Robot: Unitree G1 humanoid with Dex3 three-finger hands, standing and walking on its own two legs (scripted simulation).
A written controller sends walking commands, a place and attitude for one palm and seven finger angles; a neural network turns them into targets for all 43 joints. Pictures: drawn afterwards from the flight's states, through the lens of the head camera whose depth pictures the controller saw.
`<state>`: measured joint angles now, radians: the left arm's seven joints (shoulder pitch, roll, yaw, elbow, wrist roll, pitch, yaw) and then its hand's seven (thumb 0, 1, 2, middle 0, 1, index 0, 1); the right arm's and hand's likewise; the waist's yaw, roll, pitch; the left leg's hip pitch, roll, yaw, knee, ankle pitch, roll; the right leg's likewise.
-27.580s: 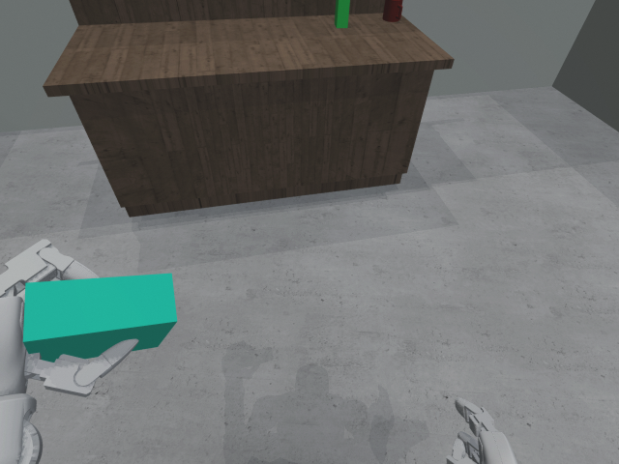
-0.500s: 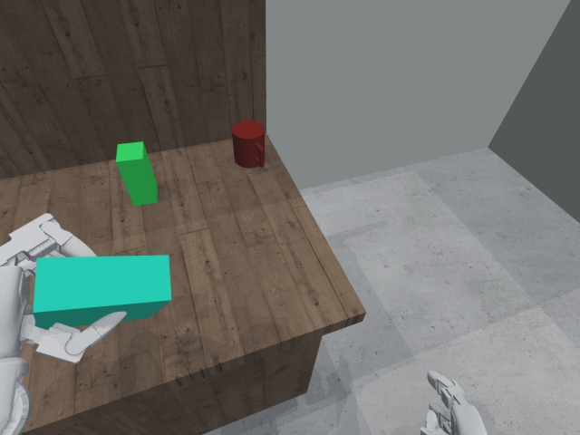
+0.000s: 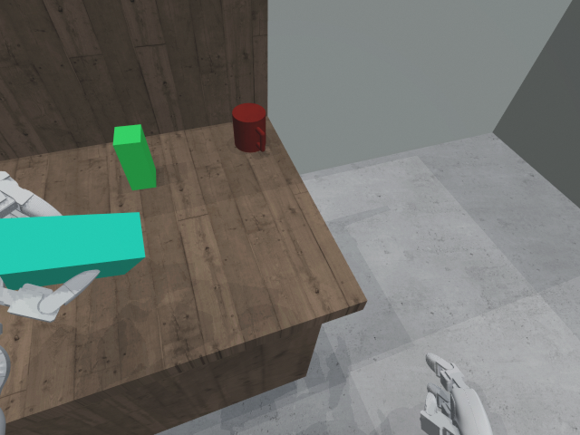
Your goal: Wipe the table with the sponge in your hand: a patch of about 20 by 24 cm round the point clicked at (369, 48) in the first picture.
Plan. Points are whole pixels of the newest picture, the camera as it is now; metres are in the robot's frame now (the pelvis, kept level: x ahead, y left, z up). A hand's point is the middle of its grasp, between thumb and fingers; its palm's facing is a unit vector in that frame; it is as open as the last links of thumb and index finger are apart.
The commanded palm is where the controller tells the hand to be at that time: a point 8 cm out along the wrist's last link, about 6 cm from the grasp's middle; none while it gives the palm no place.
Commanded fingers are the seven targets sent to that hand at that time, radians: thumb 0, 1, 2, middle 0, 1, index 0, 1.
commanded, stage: come to a stop and stand still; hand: left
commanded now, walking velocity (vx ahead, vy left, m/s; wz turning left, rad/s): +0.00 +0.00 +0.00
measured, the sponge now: (93, 250) +0.26 +0.25 +0.15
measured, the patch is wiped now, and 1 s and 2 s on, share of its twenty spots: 0.00 0.00 0.00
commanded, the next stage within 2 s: look again from close up in 0.52 s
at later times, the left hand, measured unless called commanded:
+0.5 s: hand (63, 253) +0.25 +0.27 +0.16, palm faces +0.38 -0.86 -0.33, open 9.1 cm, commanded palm +0.18 +0.30 +0.17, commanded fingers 0.00 0.10 1.30 -1.20 -1.60 -1.20 -1.60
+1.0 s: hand (61, 269) +0.23 +0.26 +0.16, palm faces +0.39 -0.85 -0.36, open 9.1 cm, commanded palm +0.17 +0.30 +0.17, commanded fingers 0.00 0.10 1.30 -1.20 -1.60 -1.20 -1.60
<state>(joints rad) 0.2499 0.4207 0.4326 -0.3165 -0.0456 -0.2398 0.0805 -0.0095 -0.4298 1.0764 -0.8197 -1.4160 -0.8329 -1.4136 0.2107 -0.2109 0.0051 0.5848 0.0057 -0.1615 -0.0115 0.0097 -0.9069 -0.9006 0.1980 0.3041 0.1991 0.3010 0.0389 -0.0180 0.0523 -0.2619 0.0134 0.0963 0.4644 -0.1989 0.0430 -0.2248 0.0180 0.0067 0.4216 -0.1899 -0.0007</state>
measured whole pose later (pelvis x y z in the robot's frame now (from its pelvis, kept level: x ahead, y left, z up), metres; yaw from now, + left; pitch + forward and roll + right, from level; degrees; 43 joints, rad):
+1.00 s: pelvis +0.02 +0.01 +0.00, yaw +2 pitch +0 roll -2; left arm 0.43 0.37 0.35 -0.47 -0.04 -0.22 0.10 -0.01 -0.43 1.08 -0.82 -1.42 -0.83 -1.42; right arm 0.21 -0.19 0.02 0.59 0.00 -0.14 -0.05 0.01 -0.91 -0.90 0.20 0.30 0.20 0.30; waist 0.01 -0.03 0.05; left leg -0.23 -0.01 0.07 0.45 -0.21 0.06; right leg -0.17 0.00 -0.01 0.37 -0.20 0.02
